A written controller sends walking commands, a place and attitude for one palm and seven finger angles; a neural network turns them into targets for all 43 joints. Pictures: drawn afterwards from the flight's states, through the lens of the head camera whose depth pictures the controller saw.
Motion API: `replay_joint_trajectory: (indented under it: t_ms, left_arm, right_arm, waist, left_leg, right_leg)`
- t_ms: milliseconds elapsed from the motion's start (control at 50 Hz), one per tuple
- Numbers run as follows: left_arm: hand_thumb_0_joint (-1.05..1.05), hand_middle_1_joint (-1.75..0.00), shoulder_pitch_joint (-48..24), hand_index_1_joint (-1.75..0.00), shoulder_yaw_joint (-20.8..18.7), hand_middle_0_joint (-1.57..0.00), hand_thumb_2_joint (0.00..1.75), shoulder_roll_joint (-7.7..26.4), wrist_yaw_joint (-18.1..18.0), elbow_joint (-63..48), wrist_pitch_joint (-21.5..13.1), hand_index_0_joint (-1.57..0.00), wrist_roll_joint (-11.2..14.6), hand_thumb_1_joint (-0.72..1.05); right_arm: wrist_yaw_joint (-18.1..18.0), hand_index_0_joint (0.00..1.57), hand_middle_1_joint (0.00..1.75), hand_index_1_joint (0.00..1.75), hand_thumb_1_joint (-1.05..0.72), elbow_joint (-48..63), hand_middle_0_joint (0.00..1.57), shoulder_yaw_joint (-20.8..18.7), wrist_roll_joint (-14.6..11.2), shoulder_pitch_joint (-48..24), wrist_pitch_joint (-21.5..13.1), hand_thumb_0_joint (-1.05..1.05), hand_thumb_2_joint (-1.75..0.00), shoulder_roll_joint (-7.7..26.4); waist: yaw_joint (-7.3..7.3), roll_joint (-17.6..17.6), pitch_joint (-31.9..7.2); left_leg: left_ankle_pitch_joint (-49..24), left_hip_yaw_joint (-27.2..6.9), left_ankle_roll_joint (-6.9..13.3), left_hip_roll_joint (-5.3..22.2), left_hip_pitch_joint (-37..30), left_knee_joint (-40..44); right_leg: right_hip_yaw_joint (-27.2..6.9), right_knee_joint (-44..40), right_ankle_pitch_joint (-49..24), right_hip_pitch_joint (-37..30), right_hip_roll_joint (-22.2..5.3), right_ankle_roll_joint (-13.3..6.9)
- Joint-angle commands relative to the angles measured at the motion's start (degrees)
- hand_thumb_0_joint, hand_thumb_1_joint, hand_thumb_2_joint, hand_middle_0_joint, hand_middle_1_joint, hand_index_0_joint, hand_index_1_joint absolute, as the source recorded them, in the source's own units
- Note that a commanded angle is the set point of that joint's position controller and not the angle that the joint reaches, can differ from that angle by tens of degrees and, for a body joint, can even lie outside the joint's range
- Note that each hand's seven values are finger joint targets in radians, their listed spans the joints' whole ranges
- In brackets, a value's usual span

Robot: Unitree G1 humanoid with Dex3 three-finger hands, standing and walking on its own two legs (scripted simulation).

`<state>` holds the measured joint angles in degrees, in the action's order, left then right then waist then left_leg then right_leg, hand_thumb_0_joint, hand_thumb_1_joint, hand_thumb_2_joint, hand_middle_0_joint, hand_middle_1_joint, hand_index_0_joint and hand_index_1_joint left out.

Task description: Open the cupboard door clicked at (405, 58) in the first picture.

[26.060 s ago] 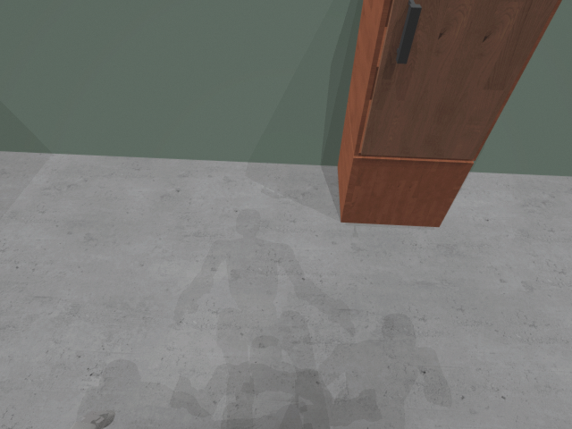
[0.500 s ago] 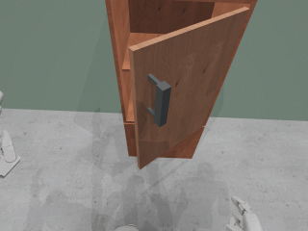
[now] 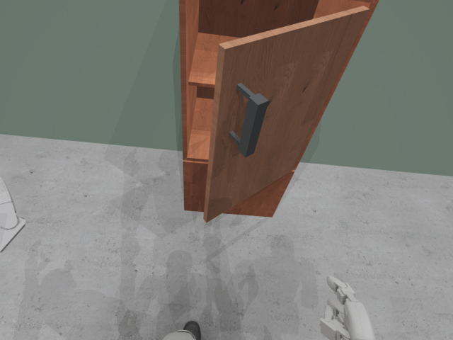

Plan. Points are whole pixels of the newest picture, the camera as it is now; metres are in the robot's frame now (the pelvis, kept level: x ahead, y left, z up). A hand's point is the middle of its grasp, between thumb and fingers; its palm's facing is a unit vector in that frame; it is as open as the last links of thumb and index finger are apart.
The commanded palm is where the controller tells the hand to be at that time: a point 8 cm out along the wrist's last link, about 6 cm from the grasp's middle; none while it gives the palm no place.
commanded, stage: stop stepping back and stand still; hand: left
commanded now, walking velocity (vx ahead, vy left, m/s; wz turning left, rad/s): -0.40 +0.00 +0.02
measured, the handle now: (244, 121) +0.50 +0.02 +0.10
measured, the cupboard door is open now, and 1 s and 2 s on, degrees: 39 39 39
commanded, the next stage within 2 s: let the arm hang, fingers relaxed in 1.36 s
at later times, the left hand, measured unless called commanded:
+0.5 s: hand (17, 321) +0.11 +0.22 +0.17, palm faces +0.32 -0.82 -0.47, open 7.4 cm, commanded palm +0.04 +0.28 +0.18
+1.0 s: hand out of the picture +0.08 +0.27 +0.17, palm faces +0.34 -0.81 -0.48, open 7.4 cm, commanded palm +0.02 +0.32 +0.18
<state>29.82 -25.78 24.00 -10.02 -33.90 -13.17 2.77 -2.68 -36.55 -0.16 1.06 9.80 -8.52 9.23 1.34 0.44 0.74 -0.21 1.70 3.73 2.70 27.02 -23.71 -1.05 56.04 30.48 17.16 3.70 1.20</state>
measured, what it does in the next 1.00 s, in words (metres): walks backwards: right foot, then left foot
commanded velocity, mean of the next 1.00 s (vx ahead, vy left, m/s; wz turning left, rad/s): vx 0.12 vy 0.01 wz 0.00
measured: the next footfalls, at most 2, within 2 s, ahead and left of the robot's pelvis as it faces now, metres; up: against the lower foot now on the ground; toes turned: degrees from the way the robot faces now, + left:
right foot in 0.16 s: -0.13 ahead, -0.09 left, +0.00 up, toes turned -5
left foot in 0.28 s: +0.09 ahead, +0.06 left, +0.00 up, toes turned -4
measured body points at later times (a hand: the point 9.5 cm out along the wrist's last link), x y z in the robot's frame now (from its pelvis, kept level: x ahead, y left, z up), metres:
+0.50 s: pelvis -0.11 -0.02 -0.01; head -0.11 +0.00 +0.44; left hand +0.09 +0.27 +0.20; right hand +0.00 -0.27 -0.09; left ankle +0.04 +0.06 -0.72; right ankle -0.17 -0.09 -0.74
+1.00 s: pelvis -0.14 +0.03 +0.00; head -0.13 +0.03 +0.45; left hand +0.05 +0.31 +0.20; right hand +0.03 -0.21 -0.07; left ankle -0.09 +0.15 -0.74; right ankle -0.17 -0.09 -0.74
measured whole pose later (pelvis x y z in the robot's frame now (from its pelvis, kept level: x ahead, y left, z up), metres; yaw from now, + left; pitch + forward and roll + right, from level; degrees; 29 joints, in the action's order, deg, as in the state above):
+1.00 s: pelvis -0.14 +0.03 +0.00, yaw -4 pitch -1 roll +0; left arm 31.8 -23.3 24.2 -7.4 -27.5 -12.8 2.0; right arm -3.4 -34.0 1.2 -0.1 10.3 -7.3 10.3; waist -0.2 0.0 1.1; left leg 12.4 3.1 -0.4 2.5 15.0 -28.8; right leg 1.0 28.2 17.4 9.4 0.3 -0.2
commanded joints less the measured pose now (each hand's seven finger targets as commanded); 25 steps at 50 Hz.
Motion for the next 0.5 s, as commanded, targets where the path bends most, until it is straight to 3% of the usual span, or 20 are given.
replay_joint_trajectory:
  t_ms: [0,60,80,120,140,160,180,200,240,260,280,300,320,340,360,400,420,440,460,480]
  left_arm:
    - [0.0,-0.3,-3.78,-0.3,-3.45,-0.2,0.9,8.88,0.14,-12.35,-3.31,-0.2,0.88,0.9]
    - [0.0,-0.3,-0.03,-0.3,-6.64,-0.2,0.9,11.57,1.14,-11.51,-4.22,-0.2,2.45,0.9]
    - [0.0,-0.3,1.73,-0.3,-7.67,-0.2,0.9,12.81,1.65,-11.85,-4.74,-0.2,2.59,0.9]
    - [0.0,-0.3,3.92,-0.3,-13.16,-0.2,0.9,18.41,1.32,-13.85,-5.3,-0.2,2.44,0.9]
    - [0.0,-0.3,1.81,-0.3,-13.79,-0.2,0.9,19.17,1.03,-14.61,-5.3,-0.2,2.61,0.9]
    - [0.0,-0.3,0.14,-0.3,-8.92,-0.2,0.9,13.77,1.83,-11.58,-4.03,-0.2,2.57,0.9]
    - [0.0,-0.3,0.71,-0.3,-9.16,-0.2,0.9,13.41,2.02,-11.06,-2.56,-0.2,2.25,0.9]
    - [0.0,-0.3,0.6,-0.3,-9.76,-0.2,0.9,13.7,1.74,-9.5,-1.58,-0.2,1.88,0.9]
    - [0.0,-0.3,-2.91,-0.3,-7.11,-0.2,0.9,11.49,1.59,-5.28,-0.52,-0.2,1.62,0.9]
    - [0.0,-0.3,-5.06,-0.3,-6.6,-0.2,0.9,11.42,1.52,-3.62,-0.44,-0.2,1.29,0.9]
    - [0.0,-0.3,-7.68,-0.3,-5.77,-0.2,0.9,11.31,1.36,-3.26,-0.68,-0.2,1.07,0.9]
    - [0.0,-0.3,-7.45,-0.3,-6.63,-0.2,0.9,12.43,0.96,-4.08,-1.24,-0.2,1.05,0.9]
    - [0.0,-0.3,-7.54,-0.3,-7.21,-0.2,0.9,13.7,0.83,-5.64,-1.72,-0.2,0.76,0.9]
    - [0.0,-0.3,-7.35,-0.3,-6.89,-0.2,0.9,13.32,0.53,-8.01,-1.91,-0.2,0.5,0.9]
    - [0.0,-0.3,-4.51,-0.3,-7.1,-0.2,0.9,12.81,0.42,-8.02,-1.69,-0.2,0.64,0.9]
    - [0.0,-0.3,4.09,-0.3,-6.23,-0.2,0.9,10.94,0.88,-8.75,-1.01,-0.2,0.99,0.9]
    - [0.0,-0.3,7.88,-0.3,-7.93,-0.2,0.9,12.29,1.12,-9.6,-0.99,-0.2,0.89,0.9]
    - [0.0,-0.3,9.87,-0.3,-7.37,-0.2,0.9,11.69,1.55,-10.67,-0.98,-0.2,0.54,0.9]
    - [0.0,-0.3,8.33,-0.3,-8.5,-0.2,0.9,13.39,1.55,-11.77,-1.01,-0.2,0.38,0.9]
    - [0.0,-0.3,2.68,-0.3,-8.76,-0.2,0.9,13.75,1.29,-13.28,-1.33,-0.2,0.95,0.9]
  right_arm:
    - [-0.79,0.2,0.3,0.3,-0.9,6.98,0.2,-2.93,-0.15,-3.07,-3.37,0.0,-0.9,9.35]
    - [-0.21,0.2,0.3,0.3,-0.9,7.54,0.2,-2.43,-0.02,-2.87,-2.52,0.0,-0.9,8.31]
    - [-0.02,0.2,0.3,0.3,-0.9,7.92,0.2,-2.17,-0.41,-2.53,-1.86,0.0,-0.9,7.97]
    - [-0.05,0.2,0.3,0.3,-0.9,8.05,0.2,-1.18,-0.22,-3.7,-0.34,0.0,-0.9,7.39]
    - [-0.18,0.2,0.3,0.3,-0.9,8.8,0.2,-0.44,0.31,-4.41,-0.66,0.0,-0.9,7.35]
    - [-0.57,0.2,0.3,0.3,-0.9,8.41,0.2,-0.99,-0.7,-2.95,-1.07,0.0,-0.9,7.61]
    - [-0.73,0.2,0.3,0.3,-0.9,9.3,0.2,-1.78,-1.54,-3.69,-1.06,0.0,-0.9,8.58]
    - [-1.22,0.2,0.3,0.3,-0.9,9.37,0.2,-1.25,-1.79,-4.28,-0.83,0.0,-0.9,8.26]
    - [-2.05,0.2,0.3,0.3,-0.9,7.79,0.2,-0.9,-1.85,-3.54,-0.72,0.0,-0.9,8.65]
    - [-2.39,0.2,0.3,0.3,-0.9,7.42,0.2,-1.21,-1.94,-3.1,-0.89,0.0,-0.9,9.73]
    - [-2.65,0.2,0.3,0.3,-0.9,7.57,0.2,-1.4,-2.0,-2.99,-1.03,0.0,-0.9,10.75]
    - [-2.63,0.2,0.3,0.3,-0.9,7.68,0.2,-1.3,-1.38,-2.99,-1.47,0.0,-0.9,10.56]
    - [-2.63,0.2,0.3,0.3,-0.9,7.76,0.2,-1.52,-0.49,-3.91,-2.11,0.0,-0.9,10.63]
    - [-2.31,0.2,0.3,0.3,-0.9,7.92,0.2,-1.31,0.0,-4.38,-2.52,0.0,-0.9,10.01]
    - [-2.09,0.2,0.3,0.3,-0.9,8.06,0.2,-1.61,0.08,-4.42,-2.67,0.0,-0.9,9.94]
    - [-1.46,0.2,0.3,0.3,-0.9,8.55,0.2,-1.77,-0.09,-4.21,-2.25,0.0,-0.9,9.69]
    - [-1.15,0.2,0.3,0.3,-0.9,9.15,0.2,-2.13,-0.38,-4.18,-1.65,0.0,-0.9,9.56]
    - [-0.75,0.2,0.3,0.3,-0.9,9.4,0.2,-2.01,-0.7,-3.45,-0.62,0.0,-0.9,8.46]
    - [-0.64,0.2,0.3,0.3,-0.9,8.79,0.2,-2.67,-0.83,-3.49,0.77,0.0,-0.9,8.69]
    - [-0.85,0.2,0.3,0.3,-0.9,7.46,0.2,-3.07,-0.3,-2.51,0.9,0.0,-0.9,9.74]
  waist:
    - [-0.91,-15.66,-12.79]
    - [-0.13,-15.34,-14.95]
    - [-0.29,-11.06,-13.97]
    - [-0.02,2.85,-12.57]
    - [-0.16,2.74,-12.74]
    - [-0.68,8.15,-11.67]
    - [-0.79,12.08,-8.53]
    - [-1.56,10.21,-5.64]
    - [-3.39,1.53,-2.19]
    - [-3.58,-3.74,-1.95]
    - [-3.29,-8.31,-1.7]
    - [-2.85,-16.54,-4.82]
    - [-2.19,-19.07,-4.29]
    - [-1.3,-14.97,-4.78]
    - [-0.56,-12.82,-5.58]
    - [0.14,-15.0,-7.28]
    - [0.81,-13.71,-7.81]
    - [0.26,-4.43,-6.76]
    - [-0.27,9.59,-4.23]
    - [-1.23,8.52,-1.85]
  left_leg:
    - [21.58,-10.5,-1.12,9.76,-15.64,18.19]
    - [12.72,-6.1,-4.89,6.58,-19.73,14.21]
    - [11.33,-2.42,-6.05,3.08,-22.41,7.02]
    - [12.59,-0.04,-5.65,-2.48,-24.43,-16.45]
    - [15.15,-1.53,-5.27,-1.88,-18.41,-21.52]
    - [14.8,-2.86,-5.08,-3.59,-13.14,-25.18]
    - [12.25,-3.05,-4.38,-2.88,-9.69,-26.16]
    - [11.22,-1.96,-3.7,-1.71,-8.57,-22.5]
    - [6.47,-0.92,-3.07,-2.16,-16.64,-10.97]
    - [4.45,-3.79,-2.02,-1.1,-20.99,-7.58]
    - [6.11,-9.83,0.02,2.49,-20.35,-3.2]
    - [18.16,-21.01,1.37,6.99,-19.73,6.94]
    - [33.86,-28.96,0.15,9.35,-13.66,17.04]
    - [43.62,-29.69,-2.19,10.02,-5.75,22.3]
    - [43.36,-25.4,-3.06,9.17,-2.06,22.37]
    - [35.92,-13.88,-4.18,4.8,2.67,17.48]
    - [32.33,-8.98,-5.39,1.39,4.88,10.59]
    - [26.33,-2.0,-5.3,-3.7,2.92,-7.0]
    - [21.66,-0.71,-5.52,-6.54,2.38,-30.06]
    - [19.66,-3.53,-5.95,-4.98,8.45,-41.7]
  right_leg:
    - [5.0,-14.48,3.6,-4.03,2.53,-1.8]
    - [5.86,-34.91,-1.83,-9.18,2.19,-3.66]
    - [3.62,-43.49,-6.63,-6.84,-0.48,-4.2]
    - [-6.81,-46.83,-16.81,7.03,-15.35,-7.33]
    - [-8.76,-43.61,-23.62,4.41,-19.47,-9.81]
    - [-7.11,-39.01,-27.34,0.9,-17.78,-9.88]
    - [-6.92,-36.69,-33.82,-0.9,-15.67,-9.03]
    - [-4.64,-35.18,-37.85,-2.35,-15.21,-7.99]
    - [-0.27,-31.73,-30.4,1.28,-11.96,-4.7]
    - [1.03,-28.48,-24.75,4.0,-9.04,-2.76]
    - [2.59,-24.97,-18.02,3.82,-5.25,-0.97]
    - [4.21,-18.3,-6.22,3.51,-1.26,-0.79]
    - [2.97,-11.18,3.11,0.11,0.48,-1.74]
    - [2.87,-7.72,4.64,-5.86,1.61,-2.76]
    - [3.76,-9.31,4.15,-10.22,2.33,-3.39]
    - [5.7,-21.31,4.3,-18.71,2.42,-3.77]
    - [3.9,-29.65,2.43,-21.73,0.66,-4.0]
    - [-3.39,-39.87,1.72,-14.9,-6.54,-5.4]
    - [-23.23,-50.25,8.63,-0.68,-21.28,-9.97]
    - [-26.73,-50.99,11.68,3.65,-25.03,-13.13]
